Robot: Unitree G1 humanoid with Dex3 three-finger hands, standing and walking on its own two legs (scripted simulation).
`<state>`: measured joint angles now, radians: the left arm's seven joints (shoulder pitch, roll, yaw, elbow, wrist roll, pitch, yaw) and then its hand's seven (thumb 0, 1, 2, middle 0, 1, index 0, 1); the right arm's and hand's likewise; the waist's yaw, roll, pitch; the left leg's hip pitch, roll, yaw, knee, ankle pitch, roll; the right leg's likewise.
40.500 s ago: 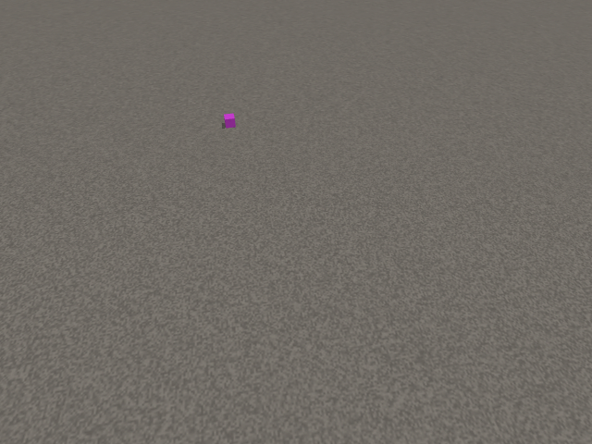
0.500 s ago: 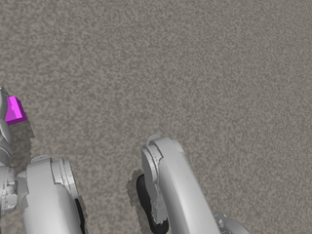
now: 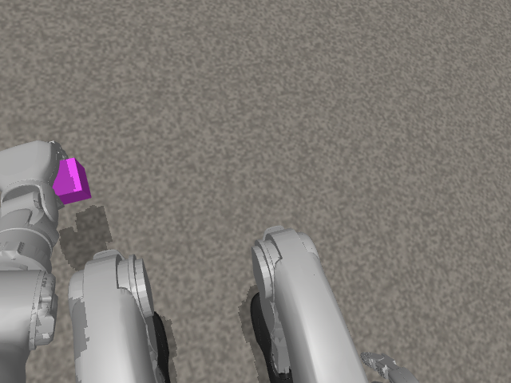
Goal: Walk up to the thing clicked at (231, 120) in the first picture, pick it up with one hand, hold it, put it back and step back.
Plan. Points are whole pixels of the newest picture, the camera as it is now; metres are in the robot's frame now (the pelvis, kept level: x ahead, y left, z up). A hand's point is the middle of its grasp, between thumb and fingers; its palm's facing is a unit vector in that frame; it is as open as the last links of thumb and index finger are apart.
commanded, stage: lift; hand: left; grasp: from above
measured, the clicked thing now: (65, 182) +0.47 +0.26 -0.19
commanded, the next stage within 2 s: hold in 1.62 s
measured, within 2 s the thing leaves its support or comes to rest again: neither
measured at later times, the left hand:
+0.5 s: hand out of the picture +0.39 +0.29 -0.02, palm faces -0.40 -0.14 -0.91, open 8.5 cm
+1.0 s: hand out of the picture +0.34 +0.28 +0.18, palm faces -0.40 -0.18 -0.90, open 8.6 cm
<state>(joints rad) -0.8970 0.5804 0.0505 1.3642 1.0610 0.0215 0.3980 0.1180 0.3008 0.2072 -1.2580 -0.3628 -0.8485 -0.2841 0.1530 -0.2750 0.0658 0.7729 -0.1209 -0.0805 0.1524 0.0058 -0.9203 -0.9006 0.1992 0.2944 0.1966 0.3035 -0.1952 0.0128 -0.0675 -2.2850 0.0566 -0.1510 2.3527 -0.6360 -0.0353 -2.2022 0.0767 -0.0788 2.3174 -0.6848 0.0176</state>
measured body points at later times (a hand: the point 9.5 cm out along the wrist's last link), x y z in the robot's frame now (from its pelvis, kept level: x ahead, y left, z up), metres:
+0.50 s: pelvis +0.00 +0.00 +0.09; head +0.18 +0.04 +0.51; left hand +0.41 +0.29 +0.03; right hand +0.11 -0.27 -0.03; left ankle +0.09 +0.14 -0.31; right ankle +0.10 -0.11 -0.31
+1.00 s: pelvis +0.03 +0.01 +0.28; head +0.13 +0.03 +0.72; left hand +0.36 +0.29 +0.23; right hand +0.15 -0.24 +0.15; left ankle +0.09 +0.14 -0.31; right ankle +0.10 -0.11 -0.31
